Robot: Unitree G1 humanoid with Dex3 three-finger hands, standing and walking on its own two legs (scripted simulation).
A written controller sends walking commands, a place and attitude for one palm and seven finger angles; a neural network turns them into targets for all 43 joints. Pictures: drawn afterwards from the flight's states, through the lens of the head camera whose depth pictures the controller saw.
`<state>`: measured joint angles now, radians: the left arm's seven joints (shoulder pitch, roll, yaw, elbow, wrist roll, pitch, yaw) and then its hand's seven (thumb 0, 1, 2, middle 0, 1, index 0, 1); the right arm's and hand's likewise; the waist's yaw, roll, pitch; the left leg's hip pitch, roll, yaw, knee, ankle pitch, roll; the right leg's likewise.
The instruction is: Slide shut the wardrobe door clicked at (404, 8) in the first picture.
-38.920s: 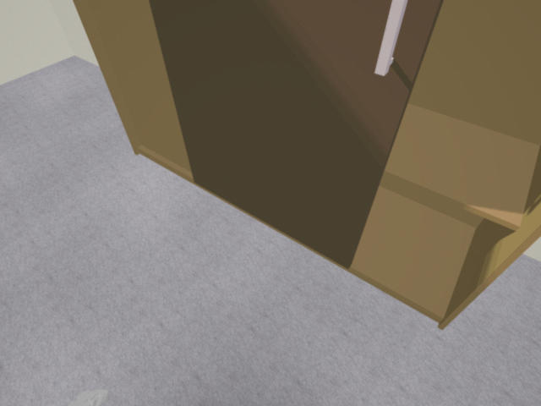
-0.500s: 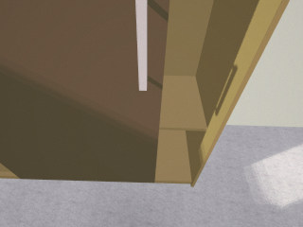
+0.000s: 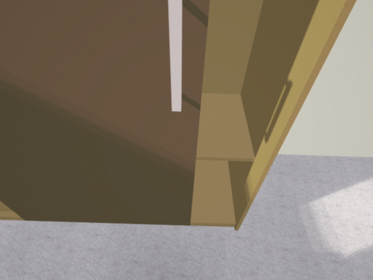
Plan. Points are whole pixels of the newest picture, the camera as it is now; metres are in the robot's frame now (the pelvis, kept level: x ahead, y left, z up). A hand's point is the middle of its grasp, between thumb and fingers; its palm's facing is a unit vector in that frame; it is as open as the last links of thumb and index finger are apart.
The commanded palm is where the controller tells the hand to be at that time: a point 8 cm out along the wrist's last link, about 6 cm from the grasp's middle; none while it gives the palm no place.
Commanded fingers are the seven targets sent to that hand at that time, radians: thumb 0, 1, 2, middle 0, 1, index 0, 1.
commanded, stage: raise the hand with hooked fingers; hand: left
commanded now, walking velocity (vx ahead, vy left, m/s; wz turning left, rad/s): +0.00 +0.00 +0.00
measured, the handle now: (176, 58) +0.49 +0.06 +0.24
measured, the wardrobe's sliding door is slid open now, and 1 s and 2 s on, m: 0.25 0.25 0.25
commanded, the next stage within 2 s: none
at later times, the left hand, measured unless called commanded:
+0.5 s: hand (86, 267) +0.14 +0.20 +0.00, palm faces +0.17 -0.99 -0.03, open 8.9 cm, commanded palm +0.13 +0.25 +0.03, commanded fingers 0.00 0.32 0.65 -0.24 -0.68 -0.24 -0.68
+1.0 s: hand (52, 205) +0.21 +0.25 +0.12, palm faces +0.09 -0.99 -0.10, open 12.0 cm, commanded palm +0.17 +0.29 +0.14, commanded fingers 0.00 -0.27 0.40 -0.28 -1.05 -0.28 -1.05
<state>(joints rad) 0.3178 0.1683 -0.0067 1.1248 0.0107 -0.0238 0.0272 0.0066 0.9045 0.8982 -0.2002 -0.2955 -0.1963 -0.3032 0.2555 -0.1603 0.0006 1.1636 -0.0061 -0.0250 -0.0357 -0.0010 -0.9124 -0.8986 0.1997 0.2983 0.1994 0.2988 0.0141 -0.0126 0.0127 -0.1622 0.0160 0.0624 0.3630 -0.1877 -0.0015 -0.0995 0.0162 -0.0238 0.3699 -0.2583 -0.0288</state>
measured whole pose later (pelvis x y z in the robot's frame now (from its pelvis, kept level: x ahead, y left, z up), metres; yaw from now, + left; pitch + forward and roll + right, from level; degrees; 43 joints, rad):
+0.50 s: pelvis -0.02 +0.00 -0.05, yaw +3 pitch +6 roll +0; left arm 0.52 0.21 0.16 -0.07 -0.26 -0.31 -0.21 0.01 0.54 0.74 -0.23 -0.53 -0.23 -0.54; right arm 0.17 -0.27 -0.04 0.48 0.03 -0.20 -0.06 0.01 -0.91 -0.90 0.20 0.30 0.20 0.30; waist 0.04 0.01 -0.09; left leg -0.60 0.02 0.00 0.89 -0.39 0.00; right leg -0.50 0.00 -0.09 0.88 -0.49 -0.04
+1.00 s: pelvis -0.01 +0.01 -0.02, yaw +3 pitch +1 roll -1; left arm 0.24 0.34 0.34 -0.14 -0.36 -0.05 -0.32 0.01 -0.05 0.49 -0.27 -0.90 -0.27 -0.91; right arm 0.27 -0.28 0.03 0.66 0.06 -0.30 -0.09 0.01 -0.91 -0.90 0.20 0.30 0.20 0.30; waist 0.03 0.05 -0.05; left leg -0.34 0.01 0.02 0.61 -0.29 0.01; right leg -0.24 0.01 -0.07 0.58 -0.35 -0.02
